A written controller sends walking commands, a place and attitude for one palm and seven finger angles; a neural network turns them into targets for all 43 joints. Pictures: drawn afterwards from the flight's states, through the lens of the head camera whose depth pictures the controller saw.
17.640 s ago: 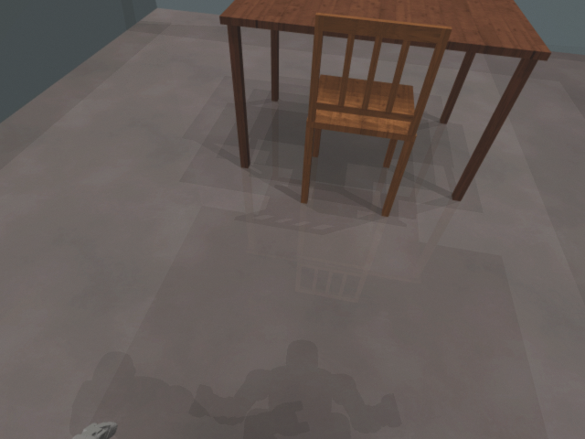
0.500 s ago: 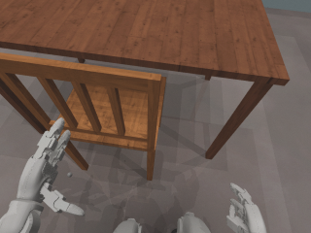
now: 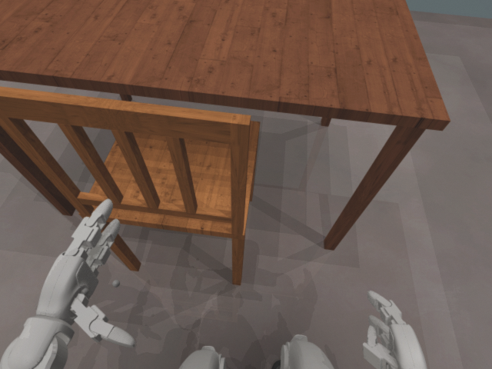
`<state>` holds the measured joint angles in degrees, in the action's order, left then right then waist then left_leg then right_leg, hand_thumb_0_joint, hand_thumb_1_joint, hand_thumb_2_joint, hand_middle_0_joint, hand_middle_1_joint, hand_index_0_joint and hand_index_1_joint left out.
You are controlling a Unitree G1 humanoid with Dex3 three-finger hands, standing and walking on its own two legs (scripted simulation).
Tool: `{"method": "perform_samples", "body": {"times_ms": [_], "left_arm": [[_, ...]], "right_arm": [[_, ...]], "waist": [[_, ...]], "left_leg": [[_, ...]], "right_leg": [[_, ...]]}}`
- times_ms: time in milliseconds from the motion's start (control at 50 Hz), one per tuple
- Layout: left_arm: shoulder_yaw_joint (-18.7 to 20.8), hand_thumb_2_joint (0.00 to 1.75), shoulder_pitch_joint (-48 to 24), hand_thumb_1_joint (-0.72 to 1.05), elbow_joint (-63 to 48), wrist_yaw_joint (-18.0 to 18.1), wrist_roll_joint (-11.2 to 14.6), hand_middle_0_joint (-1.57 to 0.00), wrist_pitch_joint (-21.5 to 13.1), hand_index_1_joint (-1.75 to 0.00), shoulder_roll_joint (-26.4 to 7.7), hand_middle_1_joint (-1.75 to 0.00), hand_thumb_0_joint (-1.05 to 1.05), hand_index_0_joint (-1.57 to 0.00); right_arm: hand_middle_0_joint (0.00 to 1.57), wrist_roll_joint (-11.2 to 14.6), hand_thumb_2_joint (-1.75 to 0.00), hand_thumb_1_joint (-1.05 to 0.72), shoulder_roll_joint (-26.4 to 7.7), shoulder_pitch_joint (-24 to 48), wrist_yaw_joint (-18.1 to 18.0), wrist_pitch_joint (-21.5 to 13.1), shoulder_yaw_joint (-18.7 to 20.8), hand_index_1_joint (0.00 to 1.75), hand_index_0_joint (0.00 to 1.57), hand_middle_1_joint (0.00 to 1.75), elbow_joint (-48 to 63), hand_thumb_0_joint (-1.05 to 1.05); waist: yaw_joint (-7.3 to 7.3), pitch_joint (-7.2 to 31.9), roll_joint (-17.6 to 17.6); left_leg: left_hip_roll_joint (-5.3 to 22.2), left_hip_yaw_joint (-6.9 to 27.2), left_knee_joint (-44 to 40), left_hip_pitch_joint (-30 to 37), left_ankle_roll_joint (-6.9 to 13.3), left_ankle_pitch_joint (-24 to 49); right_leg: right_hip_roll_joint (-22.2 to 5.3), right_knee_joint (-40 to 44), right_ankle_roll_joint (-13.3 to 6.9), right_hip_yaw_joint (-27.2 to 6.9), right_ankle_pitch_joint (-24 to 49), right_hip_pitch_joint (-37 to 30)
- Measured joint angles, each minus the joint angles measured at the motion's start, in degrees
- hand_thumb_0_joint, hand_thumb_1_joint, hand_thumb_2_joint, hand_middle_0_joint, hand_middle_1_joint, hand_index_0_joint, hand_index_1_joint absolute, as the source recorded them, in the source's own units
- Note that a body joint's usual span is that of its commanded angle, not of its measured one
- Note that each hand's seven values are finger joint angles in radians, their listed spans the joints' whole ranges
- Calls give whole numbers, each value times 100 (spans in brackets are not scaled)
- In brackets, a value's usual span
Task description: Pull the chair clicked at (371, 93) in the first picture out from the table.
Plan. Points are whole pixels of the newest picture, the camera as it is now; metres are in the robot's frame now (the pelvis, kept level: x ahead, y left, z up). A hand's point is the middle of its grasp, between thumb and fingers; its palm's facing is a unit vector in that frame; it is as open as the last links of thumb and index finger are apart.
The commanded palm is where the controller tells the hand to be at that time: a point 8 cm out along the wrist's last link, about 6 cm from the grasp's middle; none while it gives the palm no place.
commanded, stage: raise the hand toward the chair's back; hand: left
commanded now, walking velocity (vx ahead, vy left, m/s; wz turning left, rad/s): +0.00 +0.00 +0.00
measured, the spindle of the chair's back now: (140, 172) +0.47 +0.23 -0.02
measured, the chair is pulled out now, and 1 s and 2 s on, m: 0.00 0.00 0.00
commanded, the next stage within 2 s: aim the fingers beside a spindle in 0.02 s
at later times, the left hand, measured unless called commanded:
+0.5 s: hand (132, 260) +0.27 +0.18 +0.03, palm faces -0.09 -0.99 -0.05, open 16.9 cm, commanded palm +0.25 +0.24 +0.03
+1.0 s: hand (167, 261) +0.28 +0.14 +0.00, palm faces -0.15 -0.99 -0.02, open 16.9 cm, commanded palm +0.27 +0.20 +0.01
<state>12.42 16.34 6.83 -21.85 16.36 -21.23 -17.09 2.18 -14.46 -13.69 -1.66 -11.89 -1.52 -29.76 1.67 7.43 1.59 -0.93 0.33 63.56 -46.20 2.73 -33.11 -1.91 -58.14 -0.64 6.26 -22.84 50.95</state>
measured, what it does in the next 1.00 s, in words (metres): stands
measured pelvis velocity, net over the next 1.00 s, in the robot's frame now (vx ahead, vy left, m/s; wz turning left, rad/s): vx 0.00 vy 0.00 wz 0.00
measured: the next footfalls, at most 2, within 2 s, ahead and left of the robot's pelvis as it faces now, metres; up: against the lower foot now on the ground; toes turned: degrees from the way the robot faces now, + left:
none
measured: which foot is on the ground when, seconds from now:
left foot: down 0.00-1.00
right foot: down 0.00-1.00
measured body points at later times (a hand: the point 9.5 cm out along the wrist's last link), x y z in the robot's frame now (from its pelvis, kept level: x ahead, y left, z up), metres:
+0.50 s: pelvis +0.00 +0.00 -0.01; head +0.09 +0.01 +0.43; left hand +0.27 +0.24 +0.03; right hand +0.17 -0.25 -0.09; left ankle -0.02 +0.08 -0.66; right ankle +0.05 -0.12 -0.66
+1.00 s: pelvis +0.00 +0.00 -0.02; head +0.11 +0.00 +0.41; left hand +0.29 +0.20 +0.00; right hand +0.18 -0.24 -0.11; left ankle -0.02 +0.08 -0.66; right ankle +0.05 -0.12 -0.66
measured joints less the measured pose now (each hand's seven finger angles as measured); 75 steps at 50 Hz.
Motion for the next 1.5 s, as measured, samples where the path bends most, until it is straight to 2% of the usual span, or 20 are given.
{"method": "perform_samples", "body": {"times_ms": [160,320,480,660,820,1000,1140,1300,1420,1500], "left_arm": [[123,30,-33,-50,-168,121,114,-6,-310,-8,45,-8,-1,-6],[-150,30,-343,-50,190,18,-43,-5,-3,-8,88,-8,-1,-6],[-121,30,-585,-50,51,328,-87,-6,-236,-8,130,-8,-1,-6],[-384,30,-639,-50,222,379,-192,-5,2,-8,243,-8,-1,-6],[-452,30,-620,-50,20,664,-289,-6,-349,-8,359,-8,-1,-6],[-798,30,-897,-50,237,742,-469,-5,-150,-8,464,-8,-1,-6],[-809,30,-1122,-50,194,1017,-556,-6,-331,-8,522,-8,-1,-6],[-919,30,-1461,-50,779,1053,-689,-6,-118,-8,557,-8,-1,-6],[-896,30,-1523,-50,503,1240,-667,-6,-399,-8,548,-8,-1,-6],[-907,30,-1752,-50,817,1239,-696,-6,-462,-8,572,-8,-1,-6]], "right_arm": [[20,-28,-89,-91,59,4,-13,-64,-29,30,21,30,-47,1],[20,-23,-89,-91,-29,47,-40,-55,-44,30,21,30,-12,1],[20,-64,-89,-91,8,-20,-7,-23,4,30,21,30,-54,1],[20,-60,-89,-91,-3,-26,30,100,21,30,21,30,-5,1],[20,-105,-89,-91,65,22,92,174,47,30,21,30,-17,1],[20,-109,-89,-91,38,188,84,286,50,30,21,30,52,1],[20,-131,-89,-91,79,196,136,398,61,30,21,30,30,1],[20,-117,-89,-91,53,197,132,550,28,30,21,30,50,1],[20,-155,-89,-91,57,178,137,542,93,30,21,30,-43,1],[20,-133,-89,-91,24,149,183,602,72,30,21,30,-103,1]], "waist": [[-29,44,-32],[8,22,-6],[64,38,-58],[81,75,20],[41,139,-17],[28,113,8],[19,177,-4],[58,168,-47],[80,144,-33],[71,233,-15]], "left_leg": [[1,41,32,-14,-20,-9],[-6,31,172,-207,-6,-51],[4,15,238,-340,-22,-98],[-9,-40,302,-499,3,-155],[-16,-42,392,-604,-12,-212],[-30,-20,615,-851,-25,-269],[-30,-42,673,-928,-49,-279],[-19,-52,832,-1132,-71,-307],[-4,-36,865,-1179,-96,-305],[-19,-38,879,-1232,-95,-301]], "right_leg": [[-2,-23,-17,39,-17,-4],[-14,-162,-13,30,-53,195],[-6,-249,-22,12,-99,350],[-17,-354,0,-45,-157,548],[-28,-479,-12,-50,-231,671],[-54,-702,-34,-28,-293,915],[-57,-803,-62,-49,-316,1023],[-54,-983,-103,-57,-347,1250],[-42,-1006,-125,-41,-341,1293],[-57,-1036,-126,-44,-349,1350]]}}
